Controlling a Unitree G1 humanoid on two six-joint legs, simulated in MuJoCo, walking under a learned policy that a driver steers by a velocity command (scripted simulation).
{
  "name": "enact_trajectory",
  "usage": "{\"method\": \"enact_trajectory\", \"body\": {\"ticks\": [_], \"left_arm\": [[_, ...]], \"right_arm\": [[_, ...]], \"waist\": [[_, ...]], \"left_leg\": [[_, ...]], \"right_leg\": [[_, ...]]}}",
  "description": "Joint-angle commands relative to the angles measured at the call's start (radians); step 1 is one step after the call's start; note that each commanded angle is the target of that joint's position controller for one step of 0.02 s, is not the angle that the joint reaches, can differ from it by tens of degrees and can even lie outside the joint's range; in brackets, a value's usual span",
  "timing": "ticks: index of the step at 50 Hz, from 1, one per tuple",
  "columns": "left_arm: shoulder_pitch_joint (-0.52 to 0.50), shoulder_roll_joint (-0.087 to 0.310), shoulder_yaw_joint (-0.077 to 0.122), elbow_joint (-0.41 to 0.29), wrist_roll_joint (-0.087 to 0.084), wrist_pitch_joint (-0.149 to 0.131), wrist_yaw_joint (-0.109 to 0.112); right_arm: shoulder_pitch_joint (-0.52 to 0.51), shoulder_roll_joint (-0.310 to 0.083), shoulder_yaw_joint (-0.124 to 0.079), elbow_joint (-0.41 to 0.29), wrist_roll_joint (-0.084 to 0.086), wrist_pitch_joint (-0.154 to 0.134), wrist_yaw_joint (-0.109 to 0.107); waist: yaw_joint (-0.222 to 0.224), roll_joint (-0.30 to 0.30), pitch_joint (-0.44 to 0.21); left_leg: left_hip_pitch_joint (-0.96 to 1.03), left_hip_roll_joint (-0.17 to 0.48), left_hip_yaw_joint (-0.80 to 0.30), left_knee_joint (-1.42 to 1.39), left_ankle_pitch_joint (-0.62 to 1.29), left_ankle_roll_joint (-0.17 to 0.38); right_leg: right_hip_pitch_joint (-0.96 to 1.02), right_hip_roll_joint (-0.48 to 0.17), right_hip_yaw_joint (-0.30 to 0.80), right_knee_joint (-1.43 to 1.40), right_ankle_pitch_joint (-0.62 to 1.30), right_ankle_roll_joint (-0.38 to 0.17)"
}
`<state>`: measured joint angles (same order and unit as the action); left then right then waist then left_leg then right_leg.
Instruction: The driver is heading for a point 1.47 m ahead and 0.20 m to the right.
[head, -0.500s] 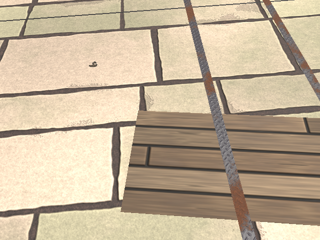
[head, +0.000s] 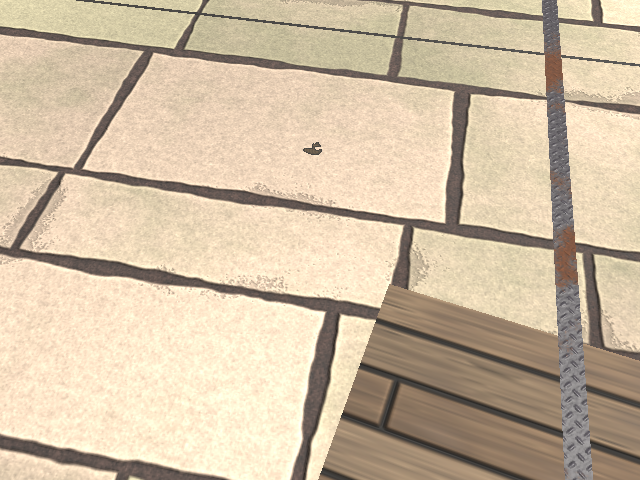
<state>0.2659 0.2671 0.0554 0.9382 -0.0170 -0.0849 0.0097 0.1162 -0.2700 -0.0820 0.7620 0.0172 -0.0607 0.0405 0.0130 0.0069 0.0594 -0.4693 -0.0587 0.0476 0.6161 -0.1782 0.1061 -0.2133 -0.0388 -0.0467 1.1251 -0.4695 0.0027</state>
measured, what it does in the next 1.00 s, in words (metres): walks ahead: right foot, then left foot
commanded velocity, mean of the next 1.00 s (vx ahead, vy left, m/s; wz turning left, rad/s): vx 0.50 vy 0.00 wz -0.03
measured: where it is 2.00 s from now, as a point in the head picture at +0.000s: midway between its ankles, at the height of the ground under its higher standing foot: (397, 238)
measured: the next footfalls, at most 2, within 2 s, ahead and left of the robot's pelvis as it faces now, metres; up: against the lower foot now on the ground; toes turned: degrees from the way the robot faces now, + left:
right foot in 0.42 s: +0.43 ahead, -0.10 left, +0.00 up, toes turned +11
left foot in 0.90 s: +0.67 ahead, +0.12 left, +0.00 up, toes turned -8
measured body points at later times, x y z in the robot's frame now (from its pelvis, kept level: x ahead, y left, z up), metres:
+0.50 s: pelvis +0.30 -0.04 +0.01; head +0.32 -0.04 +0.46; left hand +0.42 +0.25 -0.09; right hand +0.40 -0.30 -0.12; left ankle +0.12 +0.06 -0.65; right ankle +0.39 -0.11 -0.72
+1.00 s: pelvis +0.56 +0.02 +0.01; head +0.58 +0.02 +0.46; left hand +0.62 +0.30 -0.11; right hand +0.75 -0.25 -0.05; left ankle +0.63 +0.13 -0.72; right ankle +0.43 -0.10 -0.65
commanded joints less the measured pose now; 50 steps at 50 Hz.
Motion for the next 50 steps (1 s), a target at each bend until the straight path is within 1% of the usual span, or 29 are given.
{"method": "enact_trajectory", "body": {"ticks": [1,2,3,5,7,11,14,16,19,20,21,22,23,24,25,26,27,29,32,35,38,41,44,45,46,47,48,49,50], "left_arm": [[-0.093,0.119,0.018,-0.135,-0.014,-0.079,-0.012],[-0.090,0.134,0.030,-0.127,0.007,-0.069,-0.006],[-0.071,0.134,0.035,-0.129,0.013,-0.053,-0.006],[-0.062,0.109,0.035,-0.141,0.026,-0.029,-0.004],[-0.127,0.093,0.030,-0.169,0.033,-0.019,0.002],[-0.274,0.062,0.015,-0.218,0.026,-0.025,-0.007],[-0.324,0.077,0.014,-0.243,0.011,-0.034,-0.020],[-0.321,0.095,0.016,-0.243,0.013,-0.044,-0.034],[-0.278,0.125,0.023,-0.243,0.013,-0.054,-0.042],[-0.196,0.149,0.036,-0.217,0.017,-0.056,-0.040],[-0.059,0.187,0.050,-0.188,0.025,-0.058,-0.039],[0.083,0.266,0.070,-0.171,0.034,-0.055,-0.040],[0.144,0.254,0.072,-0.135,0.004,-0.041,-0.052],[0.100,0.187,0.049,-0.150,-0.019,-0.036,-0.055],[0.041,0.152,0.039,-0.174,-0.006,-0.026,-0.051],[0.002,0.141,0.033,-0.184,0.008,-0.019,-0.050],[-0.015,0.123,0.026,-0.192,0.013,-0.018,-0.046],[-0.014,0.121,0.023,-0.195,0.012,-0.014,-0.039],[0.017,0.161,0.038,-0.191,0.000,-0.010,-0.020],[0.056,0.177,0.046,-0.184,-0.008,0.003,-0.004],[0.112,0.170,0.046,-0.174,-0.013,0.019,0.003],[0.142,0.168,0.047,-0.172,-0.015,0.034,0.009],[0.106,0.158,0.048,-0.191,-0.014,0.042,0.011],[0.084,0.123,0.036,-0.208,-0.006,0.038,0.008],[0.089,0.060,0.016,-0.235,0.016,0.033,0.007],[0.223,0.035,0.004,-0.264,-0.016,0.023,0.006],[0.201,0.137,0.024,-0.233,-0.028,0.027,0.010],[0.103,0.173,0.035,-0.244,-0.019,0.033,0.007],[0.065,0.157,0.036,-0.250,-0.011,0.038,0.006]], "right_arm": [[0.183,-0.137,-0.038,-0.022,-0.002,-0.015,-0.010],[0.126,-0.104,-0.027,-0.040,-0.005,-0.017,-0.012],[0.102,-0.097,-0.021,-0.055,-0.013,-0.016,-0.016],[0.108,-0.124,-0.027,-0.060,-0.008,-0.019,-0.025],[0.136,-0.156,-0.036,-0.059,-0.005,-0.019,-0.040],[0.190,-0.163,-0.039,-0.051,0.002,-0.007,-0.055],[0.232,-0.154,-0.035,-0.033,0.005,-0.003,-0.055],[0.260,-0.134,-0.028,-0.015,0.001,-0.003,-0.057],[0.258,-0.151,-0.031,-0.008,-0.009,0.004,-0.058],[0.246,-0.144,-0.027,-0.012,-0.010,0.007,-0.058],[0.236,-0.122,-0.014,-0.024,-0.017,0.006,-0.058],[0.324,-0.082,0.000,-0.041,-0.018,-0.005,-0.059],[0.369,-0.069,0.011,-0.037,-0.011,-0.019,-0.056],[0.282,-0.139,0.000,-0.057,0.002,-0.032,-0.050],[0.173,-0.147,0.001,-0.081,0.007,-0.042,-0.045],[0.109,-0.136,0.002,-0.098,-0.009,-0.051,-0.044],[0.101,-0.133,-0.004,-0.104,-0.027,-0.053,-0.046],[0.122,-0.105,-0.003,-0.109,-0.035,-0.051,-0.046],[0.067,-0.075,0.007,-0.133,-0.033,-0.042,-0.053],[-0.039,-0.054,0.017,-0.156,-0.027,-0.045,-0.050],[-0.124,-0.056,0.018,-0.176,-0.014,-0.054,-0.038],[-0.167,-0.080,0.010,-0.194,-0.006,-0.067,-0.027],[-0.058,-0.120,-0.013,-0.169,-0.005,-0.080,-0.031],[0.052,-0.156,-0.028,-0.153,-0.018,-0.082,-0.040],[0.220,-0.222,-0.044,-0.137,-0.027,-0.078,-0.050],[0.265,-0.267,-0.055,-0.100,-0.031,-0.060,-0.040],[0.228,-0.169,-0.035,-0.115,-0.017,-0.055,-0.036],[0.194,-0.118,-0.021,-0.119,-0.014,-0.051,-0.038],[0.150,-0.104,-0.012,-0.119,-0.021,-0.048,-0.036]], "waist": [[-0.067,-0.015,-0.178],[-0.033,-0.021,-0.134],[-0.004,-0.001,-0.122],[0.013,0.010,-0.106],[0.001,0.019,-0.080],[-0.058,0.064,-0.059],[-0.082,0.089,-0.062],[-0.090,0.099,-0.062],[-0.059,0.132,-0.054],[-0.016,0.122,-0.098],[0.043,0.085,-0.214],[0.046,-0.106,-0.368],[0.048,-0.329,-0.400],[0.062,-0.208,-0.270],[0.067,-0.109,-0.163],[0.048,-0.035,-0.080],[0.023,-0.027,-0.071],[-0.007,-0.080,-0.087],[-0.003,-0.089,-0.084],[0.031,-0.088,-0.067],[0.062,-0.098,-0.060],[0.063,-0.106,-0.059],[-0.013,-0.131,-0.092],[-0.070,-0.112,-0.176],[-0.128,0.029,-0.320],[-0.056,0.362,-0.390],[-0.073,0.217,-0.279],[-0.092,0.122,-0.164],[-0.071,0.055,-0.107]], "left_leg": [[0.577,0.295,-0.516,-0.320,0.109,0.217],[0.458,0.262,-0.440,-0.339,0.193,0.197],[0.378,0.244,-0.416,-0.364,0.230,0.195],[0.293,0.227,-0.375,-0.392,0.294,0.205],[0.246,0.202,-0.329,-0.406,0.311,0.196],[0.204,0.137,-0.278,-0.384,0.190,0.127],[0.252,0.166,-0.317,-0.355,0.119,0.109],[0.343,0.209,-0.342,-0.311,0.117,0.103],[0.446,0.256,-0.356,-0.238,0.305,0.081],[0.464,0.219,-0.317,-0.141,0.479,0.061],[0.406,0.170,-0.260,0.055,0.513,0.033],[0.110,0.047,-0.174,0.395,0.262,-0.040],[-0.165,-0.042,-0.146,0.636,-0.351,-0.092],[-0.298,0.027,-0.201,0.707,-0.347,-0.078],[-0.316,0.066,-0.180,0.692,-0.265,-0.071],[-0.304,0.094,-0.157,0.617,-0.209,-0.069],[-0.256,0.123,-0.156,0.533,-0.164,-0.073],[-0.178,0.132,-0.138,0.425,-0.140,-0.093],[-0.156,0.118,-0.108,0.255,-0.072,-0.134],[-0.096,0.089,-0.107,0.063,0.118,-0.154],[-0.031,0.052,-0.110,-0.053,0.214,-0.159],[0.012,0.033,-0.127,-0.134,0.170,-0.147],[0.198,0.041,-0.116,-0.223,0.127,-0.098],[0.389,0.116,-0.165,-0.204,0.119,-0.053],[0.648,0.305,-0.349,-0.185,0.094,0.014],[0.847,0.491,-0.775,-0.271,-0.112,0.157],[0.767,0.473,-0.770,-0.303,-0.274,0.135],[0.654,0.424,-0.608,-0.315,-0.227,0.097],[0.544,0.378,-0.495,-0.340,-0.110,0.080]], "right_leg": [[-0.549,-0.047,0.135,0.158,0.077,-0.035],[-0.483,-0.074,0.130,0.074,0.113,-0.026],[-0.422,-0.086,0.133,0.040,0.136,-0.015],[-0.390,-0.085,0.115,-0.046,0.167,0.021],[-0.405,-0.069,0.098,-0.173,0.264,0.052],[-0.334,-0.004,0.086,-0.487,0.524,0.060],[-0.299,0.016,0.093,-0.584,0.585,0.048],[-0.312,0.004,0.097,-0.619,0.566,0.020],[-0.285,0.017,0.060,-0.646,0.424,-0.044],[-0.177,0.044,0.033,-0.677,0.422,-0.077],[0.037,-0.018,0.104,-0.639,0.482,-0.133],[0.400,-0.201,0.434,-0.632,0.466,-0.275],[0.553,-0.322,0.807,-0.798,0.243,-0.377],[0.493,-0.304,0.812,-0.835,0.058,-0.331],[0.366,-0.261,0.678,-0.845,0.076,-0.290],[0.234,-0.218,0.583,-0.867,0.177,-0.274],[0.170,-0.187,0.528,-0.879,0.279,-0.262],[0.112,-0.139,0.461,-0.901,0.405,-0.262],[0.054,-0.118,0.392,-0.921,0.499,-0.270],[0.003,-0.082,0.346,-0.916,0.486,-0.233],[-0.003,-0.073,0.360,-0.884,0.448,-0.213],[0.053,-0.092,0.436,-0.824,0.400,-0.199],[0.054,-0.071,0.471,-0.712,0.439,-0.159],[-0.011,-0.028,0.427,-0.567,0.454,-0.128],[-0.159,0.051,0.317,-0.273,0.239,-0.087],[-0.474,0.130,0.217,-0.020,-0.151,-0.047],[-0.577,0.042,0.232,0.099,-0.101,-0.032],[-0.595,0.016,0.210,0.124,-0.006,-0.024],[-0.561,-0.013,0.187,0.112,0.063,-0.014]]}}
